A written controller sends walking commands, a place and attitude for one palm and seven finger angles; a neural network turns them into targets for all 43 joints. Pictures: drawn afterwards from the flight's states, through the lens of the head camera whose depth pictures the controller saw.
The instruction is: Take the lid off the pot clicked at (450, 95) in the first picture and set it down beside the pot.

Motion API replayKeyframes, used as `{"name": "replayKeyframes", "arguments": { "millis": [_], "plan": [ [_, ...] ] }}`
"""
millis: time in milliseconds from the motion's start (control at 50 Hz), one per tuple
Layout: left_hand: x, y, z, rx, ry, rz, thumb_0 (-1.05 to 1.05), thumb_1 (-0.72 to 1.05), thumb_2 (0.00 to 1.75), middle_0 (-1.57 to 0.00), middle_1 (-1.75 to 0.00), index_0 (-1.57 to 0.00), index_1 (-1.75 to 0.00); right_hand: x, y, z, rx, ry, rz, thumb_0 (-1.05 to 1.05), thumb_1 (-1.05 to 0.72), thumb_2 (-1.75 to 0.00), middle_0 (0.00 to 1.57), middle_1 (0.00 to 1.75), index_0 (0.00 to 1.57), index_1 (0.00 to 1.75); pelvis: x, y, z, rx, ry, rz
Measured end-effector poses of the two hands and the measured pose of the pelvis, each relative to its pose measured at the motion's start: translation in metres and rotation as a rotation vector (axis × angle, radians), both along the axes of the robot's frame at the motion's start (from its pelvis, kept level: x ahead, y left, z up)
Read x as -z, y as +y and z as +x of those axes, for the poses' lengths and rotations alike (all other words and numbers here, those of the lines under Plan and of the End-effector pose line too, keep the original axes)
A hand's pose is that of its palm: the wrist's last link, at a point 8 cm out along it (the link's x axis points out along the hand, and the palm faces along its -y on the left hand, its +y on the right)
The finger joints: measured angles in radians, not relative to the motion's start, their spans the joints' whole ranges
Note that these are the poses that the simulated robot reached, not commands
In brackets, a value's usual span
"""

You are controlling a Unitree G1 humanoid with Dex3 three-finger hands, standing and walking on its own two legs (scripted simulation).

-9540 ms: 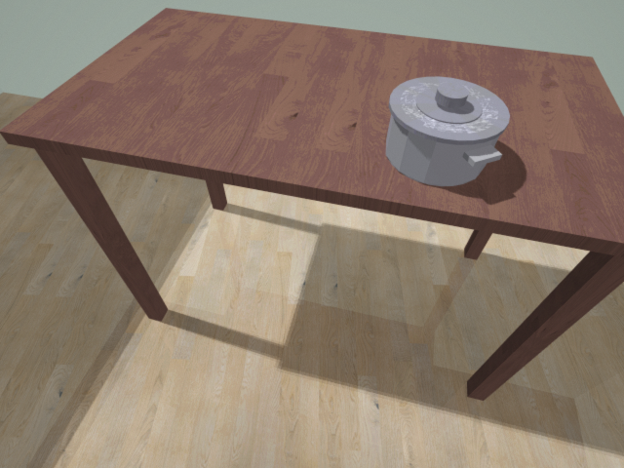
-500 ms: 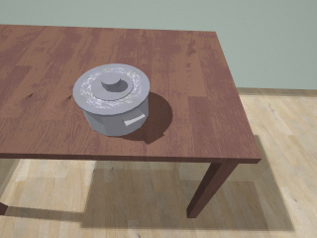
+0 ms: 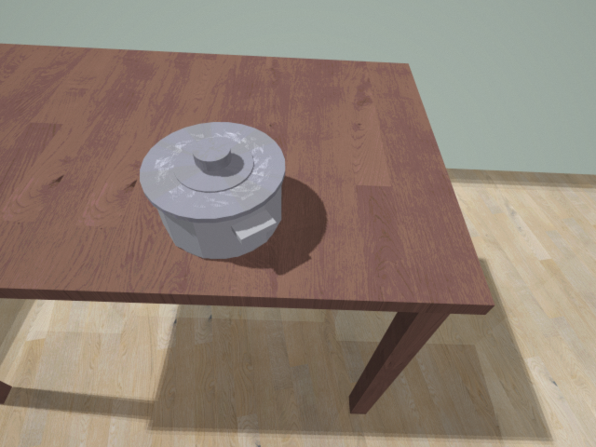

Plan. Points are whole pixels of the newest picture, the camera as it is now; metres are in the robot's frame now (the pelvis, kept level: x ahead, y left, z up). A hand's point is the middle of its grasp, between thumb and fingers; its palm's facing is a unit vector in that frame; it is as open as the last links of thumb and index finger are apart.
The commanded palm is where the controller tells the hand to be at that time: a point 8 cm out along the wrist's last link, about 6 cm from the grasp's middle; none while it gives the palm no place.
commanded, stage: look again from close up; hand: left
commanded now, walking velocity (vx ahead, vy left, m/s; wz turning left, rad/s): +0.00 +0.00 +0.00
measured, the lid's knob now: (212, 154) +0.44 +0.15 +0.15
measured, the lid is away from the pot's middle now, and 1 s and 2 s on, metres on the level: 0.00 0.00 0.00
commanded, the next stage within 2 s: lift the closed hand beside the body in 0.06 s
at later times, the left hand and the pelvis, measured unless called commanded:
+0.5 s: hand out of the picture +0.12 +0.18 -0.02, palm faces +0.23 -0.93 -0.28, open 5.2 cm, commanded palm +0.07 +0.23 +0.02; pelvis -0.02 -0.02 +0.00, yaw +3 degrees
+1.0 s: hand out of the picture +0.11 +0.21 +0.08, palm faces +0.34 -0.82 -0.45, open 3.1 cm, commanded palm +0.05 +0.24 +0.12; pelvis -0.01 -0.04 +0.00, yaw +4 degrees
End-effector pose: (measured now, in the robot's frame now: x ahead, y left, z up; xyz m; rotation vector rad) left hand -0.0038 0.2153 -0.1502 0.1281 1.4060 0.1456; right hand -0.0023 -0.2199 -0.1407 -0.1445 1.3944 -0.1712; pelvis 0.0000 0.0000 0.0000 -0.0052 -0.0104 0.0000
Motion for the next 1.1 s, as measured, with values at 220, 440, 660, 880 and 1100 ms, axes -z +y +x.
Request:
{"name": "replayKeyframes", "arguments": {
  "millis": [220,440,660,880,1100],
  "plan": [
    [-0.013,0.011,0.014,-0.045,-0.103,0.043,0.02,0.94,0.90,-0.21,-0.31,-0.21,-0.31,-0.005,0.000,0.005,-0.021,-0.071,0.002,0.02,-0.94,-0.90,0.20,0.30,0.20,0.30,0.000,0.001,-0.002,-0.023,-0.003,0.011],
    [-0.136,0.011,0.113,0.027,-0.827,0.196,0.02,0.93,0.90,-0.46,-0.60,-0.47,-0.60,-0.057,-0.025,0.142,-0.137,-0.681,0.016,0.02,-0.92,-0.90,0.20,0.30,0.20,0.30,-0.001,-0.012,-0.022,-0.055,0.013,0.011],
    [-0.183,0.023,0.062,-0.069,-0.933,0.344,0.02,0.91,0.90,-0.92,-1.09,-0.93,-1.10,-0.100,-0.022,0.209,-0.322,-0.881,-0.017,0.01,-0.91,-0.90,0.20,0.30,0.20,0.31,0.000,-0.036,-0.027,-0.094,-0.011,-0.008],
    [-0.235,0.024,0.074,0.015,-1.059,0.434,0.02,0.90,0.90,-1.24,-1.44,-1.24,-1.44,-0.064,-0.024,0.177,-0.258,-0.716,0.010,0.01,-0.91,-0.90,0.20,0.30,0.20,0.30,-0.002,-0.042,-0.013,-0.078,-0.021,-0.007],
    [-0.266,0.028,0.082,0.098,-1.112,0.494,0.02,0.90,0.90,-1.29,-1.50,-1.29,-1.50,-0.061,-0.020,0.190,-0.226,-0.734,0.008,0.02,-0.91,-0.90,0.20,0.30,0.20,0.30,-0.002,-0.033,-0.002,-0.063,-0.009,-0.005]
  ]
}}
